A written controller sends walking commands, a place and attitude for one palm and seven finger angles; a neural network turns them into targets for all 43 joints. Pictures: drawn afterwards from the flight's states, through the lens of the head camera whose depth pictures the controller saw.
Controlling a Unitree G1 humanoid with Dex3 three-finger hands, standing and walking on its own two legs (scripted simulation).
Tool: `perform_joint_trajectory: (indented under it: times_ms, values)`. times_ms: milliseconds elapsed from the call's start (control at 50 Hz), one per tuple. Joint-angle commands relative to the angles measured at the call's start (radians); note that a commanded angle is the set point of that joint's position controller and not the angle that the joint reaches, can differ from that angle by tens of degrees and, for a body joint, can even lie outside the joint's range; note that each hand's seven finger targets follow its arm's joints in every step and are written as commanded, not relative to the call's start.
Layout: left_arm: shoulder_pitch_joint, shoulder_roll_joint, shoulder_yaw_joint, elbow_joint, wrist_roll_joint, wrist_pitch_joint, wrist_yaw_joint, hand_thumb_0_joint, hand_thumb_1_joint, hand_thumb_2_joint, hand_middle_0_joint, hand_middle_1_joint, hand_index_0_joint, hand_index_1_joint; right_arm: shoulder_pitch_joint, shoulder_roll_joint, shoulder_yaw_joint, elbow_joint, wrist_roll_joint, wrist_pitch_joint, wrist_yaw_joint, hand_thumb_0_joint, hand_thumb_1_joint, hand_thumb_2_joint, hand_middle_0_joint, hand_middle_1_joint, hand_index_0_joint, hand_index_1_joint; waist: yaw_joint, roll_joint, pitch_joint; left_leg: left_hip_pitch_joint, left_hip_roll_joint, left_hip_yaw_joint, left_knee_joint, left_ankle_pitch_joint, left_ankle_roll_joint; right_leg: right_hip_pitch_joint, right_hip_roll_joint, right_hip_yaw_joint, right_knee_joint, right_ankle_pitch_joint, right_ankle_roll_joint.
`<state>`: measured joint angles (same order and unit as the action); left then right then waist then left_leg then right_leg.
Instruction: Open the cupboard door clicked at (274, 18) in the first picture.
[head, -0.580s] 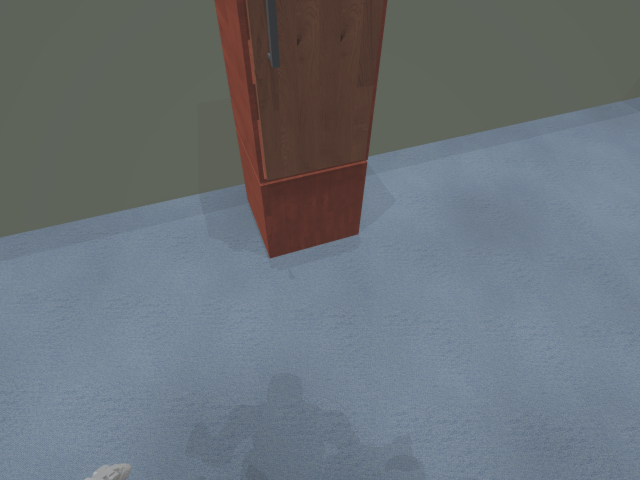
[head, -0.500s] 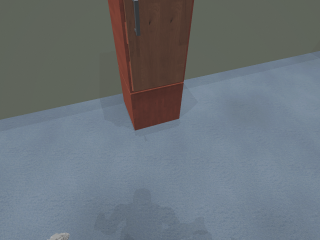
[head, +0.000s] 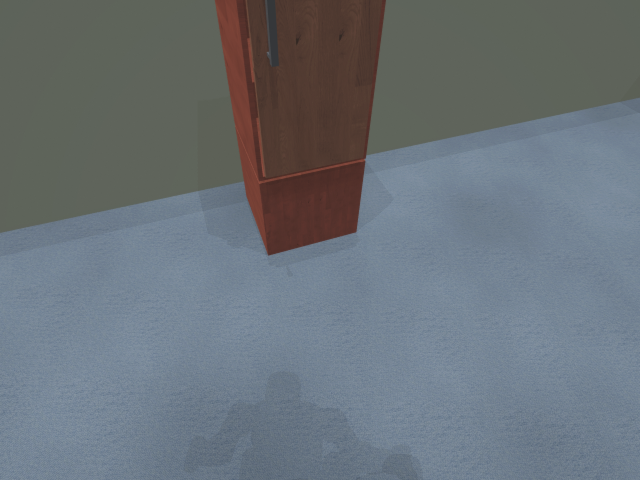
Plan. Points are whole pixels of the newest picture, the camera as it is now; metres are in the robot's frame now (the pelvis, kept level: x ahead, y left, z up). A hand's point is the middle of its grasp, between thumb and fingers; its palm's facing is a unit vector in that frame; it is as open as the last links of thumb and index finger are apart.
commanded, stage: stand and wait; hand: left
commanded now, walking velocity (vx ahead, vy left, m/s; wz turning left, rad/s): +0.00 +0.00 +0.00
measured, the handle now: (269, 29) +1.06 +0.19 +0.12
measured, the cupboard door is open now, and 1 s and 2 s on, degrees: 0 0 0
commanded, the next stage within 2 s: look at it before walking up in 0.24 s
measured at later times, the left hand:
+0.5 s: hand out of the picture +0.08 +0.24 -0.15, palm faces -0.04 -0.94 -0.33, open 7.4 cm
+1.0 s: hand out of the picture +0.08 +0.24 -0.15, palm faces -0.03 -0.94 -0.34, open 7.4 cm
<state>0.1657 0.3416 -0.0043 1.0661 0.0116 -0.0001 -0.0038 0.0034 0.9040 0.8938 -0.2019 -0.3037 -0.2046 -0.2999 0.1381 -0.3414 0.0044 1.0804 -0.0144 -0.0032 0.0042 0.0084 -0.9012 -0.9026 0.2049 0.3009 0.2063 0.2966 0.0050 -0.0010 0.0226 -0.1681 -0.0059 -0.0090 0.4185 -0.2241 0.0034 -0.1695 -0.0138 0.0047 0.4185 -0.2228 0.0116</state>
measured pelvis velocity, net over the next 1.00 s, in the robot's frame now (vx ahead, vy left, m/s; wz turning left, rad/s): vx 0.01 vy -0.01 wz -0.01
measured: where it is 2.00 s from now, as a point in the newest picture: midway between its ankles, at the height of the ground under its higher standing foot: outside the picture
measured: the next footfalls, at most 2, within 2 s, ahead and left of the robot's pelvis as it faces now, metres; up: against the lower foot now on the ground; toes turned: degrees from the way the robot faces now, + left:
left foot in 1.90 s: +0.19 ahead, +0.07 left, +0.00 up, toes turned -25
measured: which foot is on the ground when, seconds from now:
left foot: down 0.00-1.00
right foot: down 0.00-1.00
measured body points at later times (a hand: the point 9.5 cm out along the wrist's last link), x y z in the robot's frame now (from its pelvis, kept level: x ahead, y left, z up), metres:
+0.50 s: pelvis +0.00 +0.00 +0.00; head +0.00 +0.00 +0.45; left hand +0.08 +0.29 -0.13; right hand +0.08 -0.30 -0.13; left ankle +0.00 +0.12 -0.74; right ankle +0.00 -0.13 -0.74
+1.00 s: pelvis +0.01 -0.01 +0.00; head +0.01 -0.01 +0.45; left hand +0.08 +0.29 -0.13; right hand +0.09 -0.30 -0.13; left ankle +0.00 +0.12 -0.74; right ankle +0.00 -0.13 -0.74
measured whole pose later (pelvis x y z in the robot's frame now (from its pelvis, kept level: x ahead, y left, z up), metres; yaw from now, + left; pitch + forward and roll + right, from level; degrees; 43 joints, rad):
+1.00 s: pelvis +0.01 -0.01 +0.00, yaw -1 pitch -1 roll +0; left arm 0.14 0.34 0.00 1.09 0.01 -0.01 0.00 0.00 0.90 0.89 -0.20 -0.30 -0.20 -0.30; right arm 0.11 -0.34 0.01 1.11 -0.01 -0.01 0.00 0.01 -0.90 -0.90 0.20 0.30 0.21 0.30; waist 0.01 0.00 0.02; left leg -0.13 0.01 0.00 0.36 -0.21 -0.01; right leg -0.14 0.00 0.01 0.37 -0.21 0.00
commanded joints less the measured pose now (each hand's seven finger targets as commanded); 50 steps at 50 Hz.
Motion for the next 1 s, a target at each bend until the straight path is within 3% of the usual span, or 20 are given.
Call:
perform_joint_trajectory:
  times_ms: [0, 140, 260, 380, 760, 980]
  values:
    - [-0.057, 0.203, 0.037, -0.067, -0.001, -0.024, 0.015, 0.000, 0.900, 0.900, -0.200, -0.300, -0.200, -0.300, -0.064, -0.198, -0.045, -0.066, 0.005, -0.028, -0.015, 0.000, -0.900, -0.900, 0.200, 0.300, 0.200, 0.300, -0.002, -0.007, -0.050, 0.005, 0.110, -0.098, -0.078, 0.112, 0.031, 0.009, -0.105, 0.096, -0.077, 0.083, -0.043]
    - [-0.058, 0.205, 0.036, -0.053, -0.001, -0.024, 0.014, 0.000, 0.900, 0.900, -0.200, -0.300, -0.200, -0.300, -0.056, -0.198, -0.045, -0.046, 0.004, -0.028, -0.014, 0.000, -0.900, -0.900, 0.200, 0.300, 0.200, 0.300, -0.005, -0.011, -0.042, 0.008, 0.110, -0.096, -0.088, 0.088, 0.027, -0.006, -0.108, 0.109, -0.096, 0.045, -0.044]
    - [-0.057, 0.201, 0.036, -0.048, -0.001, -0.025, 0.015, 0.000, 0.900, 0.900, -0.200, -0.300, -0.200, -0.300, -0.056, -0.198, -0.042, -0.039, 0.005, -0.032, -0.015, 0.000, -0.900, -0.900, 0.200, 0.300, 0.200, 0.300, -0.002, -0.007, -0.057, 0.017, 0.118, -0.095, -0.092, 0.134, 0.027, 0.018, -0.107, 0.101, -0.084, 0.111, -0.042]
    - [-0.063, 0.201, 0.035, -0.047, 0.000, -0.024, 0.015, 0.000, 0.900, 0.900, -0.200, -0.300, -0.200, -0.300, -0.061, -0.197, -0.042, -0.035, 0.005, -0.029, -0.015, 0.000, -0.900, -0.900, 0.200, 0.300, 0.200, 0.300, -0.003, -0.002, -0.026, 0.007, 0.117, -0.093, -0.104, 0.103, 0.025, 0.000, -0.104, 0.107, -0.098, 0.078, -0.041]
    - [-0.060, 0.202, 0.036, -0.045, -0.001, -0.028, 0.017, 0.000, 0.900, 0.900, -0.200, -0.300, -0.200, -0.300, -0.067, -0.200, -0.042, -0.036, 0.007, -0.033, -0.018, 0.000, -0.900, -0.900, 0.200, 0.300, 0.200, 0.300, -0.003, -0.006, -0.066, 0.059, 0.124, -0.085, -0.098, 0.203, 0.024, 0.038, -0.109, 0.098, -0.089, 0.201, -0.040]
    - [-0.062, 0.198, 0.040, -0.051, 0.001, -0.020, 0.014, 0.000, 0.900, 0.900, -0.200, -0.300, -0.200, -0.300, -0.062, -0.196, -0.043, -0.037, 0.005, -0.029, -0.021, 0.000, -0.900, -0.900, 0.200, 0.300, 0.200, 0.300, -0.006, 0.004, -0.053, 0.073, 0.129, -0.066, -0.088, 0.184, 0.018, 0.011, -0.101, 0.115, -0.088, 0.206, -0.042]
